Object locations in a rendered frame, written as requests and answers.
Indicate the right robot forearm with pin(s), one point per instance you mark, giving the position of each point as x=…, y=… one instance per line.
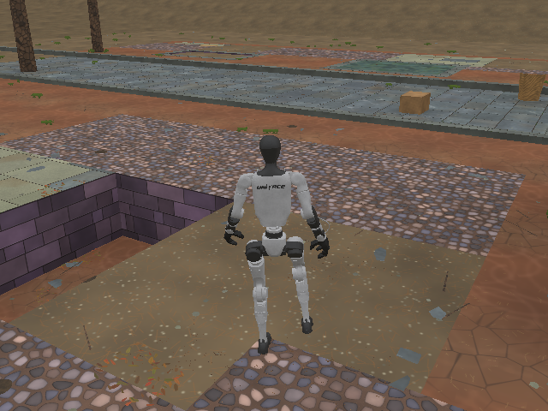
x=316, y=226

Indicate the left robot forearm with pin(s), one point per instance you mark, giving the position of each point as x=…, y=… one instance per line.
x=231, y=223

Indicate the robot right upper arm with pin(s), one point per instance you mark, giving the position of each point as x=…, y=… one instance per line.
x=303, y=194

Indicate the robot left upper arm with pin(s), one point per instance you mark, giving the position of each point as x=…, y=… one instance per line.
x=244, y=182

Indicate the robot left thigh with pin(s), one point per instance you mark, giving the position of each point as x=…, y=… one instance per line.
x=256, y=262

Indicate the humanoid robot torso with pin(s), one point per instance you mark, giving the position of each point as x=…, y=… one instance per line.
x=272, y=205

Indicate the robot left hand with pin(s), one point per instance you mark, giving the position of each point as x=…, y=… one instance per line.
x=229, y=240

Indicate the robot right hand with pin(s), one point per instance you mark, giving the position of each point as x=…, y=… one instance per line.
x=322, y=245

